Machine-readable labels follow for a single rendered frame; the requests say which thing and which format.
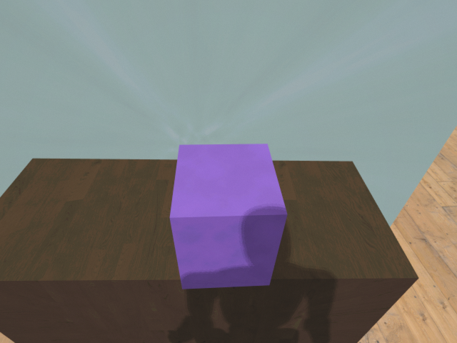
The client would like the pedestal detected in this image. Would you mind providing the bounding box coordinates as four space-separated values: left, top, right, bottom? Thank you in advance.
0 159 418 343

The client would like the carton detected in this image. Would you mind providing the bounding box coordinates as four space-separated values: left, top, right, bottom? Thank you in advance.
170 144 287 289

